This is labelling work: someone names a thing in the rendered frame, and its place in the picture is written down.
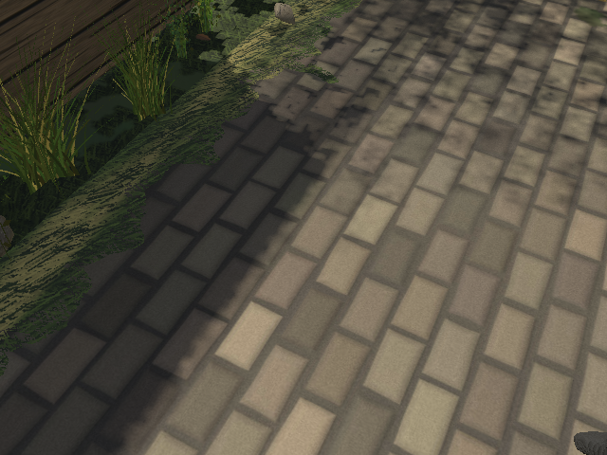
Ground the robot right hand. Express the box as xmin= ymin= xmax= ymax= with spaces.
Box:
xmin=574 ymin=431 xmax=607 ymax=455

